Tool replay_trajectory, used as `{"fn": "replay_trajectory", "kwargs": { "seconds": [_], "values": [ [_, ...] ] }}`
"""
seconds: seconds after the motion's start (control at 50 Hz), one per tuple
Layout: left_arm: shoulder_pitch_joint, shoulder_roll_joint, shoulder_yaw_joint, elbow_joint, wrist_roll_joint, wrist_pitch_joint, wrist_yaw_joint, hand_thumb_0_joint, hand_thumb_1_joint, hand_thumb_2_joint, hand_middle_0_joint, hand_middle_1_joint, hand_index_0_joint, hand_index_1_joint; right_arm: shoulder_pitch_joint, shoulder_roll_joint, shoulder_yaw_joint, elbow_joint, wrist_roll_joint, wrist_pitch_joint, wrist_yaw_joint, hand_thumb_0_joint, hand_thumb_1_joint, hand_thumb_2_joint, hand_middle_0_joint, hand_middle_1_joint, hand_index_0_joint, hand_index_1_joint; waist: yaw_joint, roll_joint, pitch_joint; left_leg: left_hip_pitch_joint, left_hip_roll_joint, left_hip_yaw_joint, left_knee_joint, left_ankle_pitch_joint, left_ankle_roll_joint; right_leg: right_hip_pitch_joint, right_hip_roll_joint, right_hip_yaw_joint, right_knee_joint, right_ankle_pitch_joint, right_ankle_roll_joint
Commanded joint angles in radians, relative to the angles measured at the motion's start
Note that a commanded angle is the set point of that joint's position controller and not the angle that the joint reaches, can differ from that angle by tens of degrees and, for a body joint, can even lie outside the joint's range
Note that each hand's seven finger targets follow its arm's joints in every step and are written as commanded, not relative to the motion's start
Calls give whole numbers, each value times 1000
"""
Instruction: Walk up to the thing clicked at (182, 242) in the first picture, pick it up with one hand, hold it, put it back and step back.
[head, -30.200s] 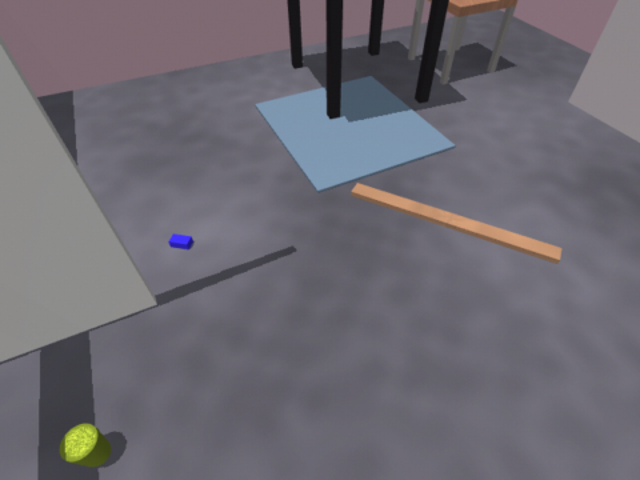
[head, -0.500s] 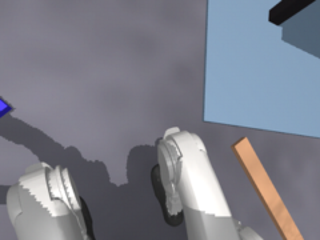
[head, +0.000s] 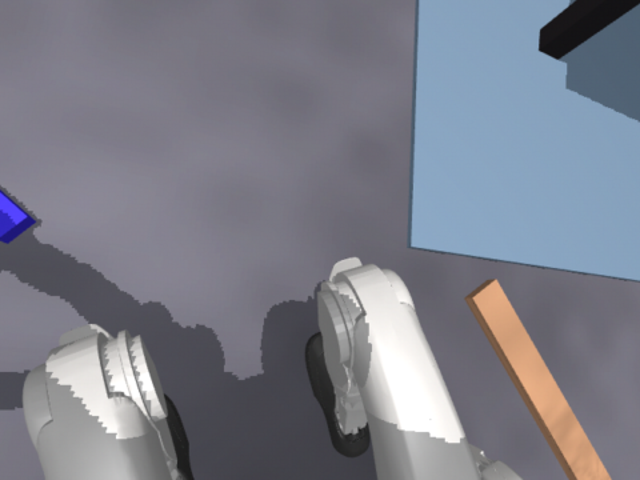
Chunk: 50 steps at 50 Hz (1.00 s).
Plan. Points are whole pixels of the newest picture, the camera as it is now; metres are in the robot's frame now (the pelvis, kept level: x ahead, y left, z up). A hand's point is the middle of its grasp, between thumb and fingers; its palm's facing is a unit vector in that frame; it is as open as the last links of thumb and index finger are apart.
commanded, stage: rise first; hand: left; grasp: from above
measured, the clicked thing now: out of the picture +0.49 +0.33 -0.30
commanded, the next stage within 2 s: none
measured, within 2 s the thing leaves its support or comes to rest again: neither
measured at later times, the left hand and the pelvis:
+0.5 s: hand out of the picture +0.45 +0.36 -0.17, palm faces -0.25 -0.33 -0.91, open 13.9 cm; pelvis +0.00 +0.00 +0.00, yaw +1 degrees
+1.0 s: hand out of the picture +0.45 +0.36 -0.17, palm faces -0.24 -0.33 -0.91, open 13.7 cm; pelvis +0.00 +0.00 +0.00, yaw +0 degrees
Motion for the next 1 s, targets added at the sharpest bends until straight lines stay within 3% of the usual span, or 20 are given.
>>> {"fn": "replay_trajectory", "kwargs": {
  "seconds": [0.0,0.14,0.2,0.22,0.24,0.28,0.32,0.36,0.54,0.58,0.64,0.8,0.82,0.84,0.98],
  "values": [
    [-303,234,-32,-129,7,3,40,0,-552,949,-108,-1088,-117,-1077,220,-268,-79,14,2,-7,-3,0,-928,-911,199,300,199,300,-26,406,-669,500,2,126,-247,178,32,335,44,-140,-208,204,-90],
    [-294,243,-13,-164,2,8,38,0,-548,946,-107,-1093,-118,-1079,226,-266,-85,15,3,-10,-2,0,-927,-911,199,300,199,300,-4,421,-692,529,1,128,-252,203,30,336,38,-141,-203,218,-92],
    [-280,216,-22,-143,-3,8,37,0,-550,949,-106,-1083,-115,-1072,232,-263,-88,19,3,-8,0,0,-926,-910,199,300,199,300,-17,382,-692,503,0,131,-240,202,35,358,37,-136,-212,226,-87],
    [-280,236,-14,-159,-1,8,37,0,-549,951,-110,-1074,-117,-1064,229,-263,-88,21,6,-8,0,0,-924,-910,199,300,199,300,-5,399,-697,511,-2,130,-247,208,33,349,35,-137,-205,225,-89],
    [-276,224,-26,-159,1,7,31,0,-545,947,-109,-1086,-119,-1074,222,-256,-87,17,1,-9,0,0,-926,-910,199,300,199,300,-11,409,-699,519,-1,133,-244,212,33,355,39,-132,-205,231,-89],
    [-282,246,-8,-167,5,8,33,0,-542,946,-109,-1082,-118,-1069,240,-267,-90,22,2,-7,0,0,-924,-909,199,300,199,300,-11,395,-709,525,0,134,-237,227,36,359,35,-133,-207,243,-87],
    [-276,219,-22,-146,-2,5,32,0,-551,955,-112,-1077,-118,-1068,235,-260,-86,21,-2,-8,4,0,-925,-911,199,300,199,300,-20,389,-687,503,-1,137,-240,210,37,367,37,-130,-213,230,-87],
    [-262,239,-4,-135,-2,4,39,0,-539,944,-114,-1085,-124,-1072,245,-263,-91,30,-1,-7,3,0,-926,-911,199,300,199,300,-5,373,-709,491,-1,137,-242,204,38,382,39,-130,-217,226,-86],
    [-287,222,-31,-119,1,-6,33,0,-532,940,-113,-1083,-125,-1068,228,-260,-84,21,-6,-14,1,0,-923,-909,199,300,199,300,-27,347,-661,462,-2,139,-232,166,45,359,39,-125,-229,190,-84],
    [-272,237,-16,-102,-1,-10,41,0,-520,932,-121,-1068,-133,-1054,228,-265,-86,26,-2,-18,-2,0,-922,-909,199,300,199,300,-14,336,-664,460,-2,134,-239,152,44,361,39,-129,-228,173,-85],
    [-295,227,-28,-111,11,-14,49,0,-520,929,-126,-1062,-136,-1049,221,-264,-90,26,-1,-24,-4,0,-922,-909,199,300,199,300,-19,394,-674,509,-2,131,-257,140,34,334,41,-136,-221,163,-93],
    [-302,228,-15,-107,6,-5,69,0,-502,915,-138,-1048,-149,-1034,232,-263,-85,31,-7,-25,4,0,-922,-908,199,300,199,300,-19,387,-676,494,1,134,-242,194,37,345,37,-133,-216,217,-86],
    [-290,216,-18,-96,5,-2,64,0,-514,925,-124,-1066,-137,-1050,245,-266,-89,37,-8,-24,4,0,-921,-908,199,300,199,300,-30,386,-680,505,0,134,-243,196,36,348,38,-134,-220,219,-87],
    [-292,227,-19,-118,3,-4,63,0,-509,918,-131,-1056,-142,-1041,234,-267,-91,31,-4,-26,4,0,-923,-908,199,300,199,300,-16,404,-677,515,0,133,-251,186,34,341,36,-134,-218,204,-90],
    [-282,222,-9,-137,8,2,60,0,-490,909,-152,-1032,-162,-1020,238,-269,-93,28,-3,-26,9,0,-921,-908,199,300,199,300,-10,417,-703,537,-3,130,-255,199,32,330,32,-139,-210,214,-92]
  ]
}}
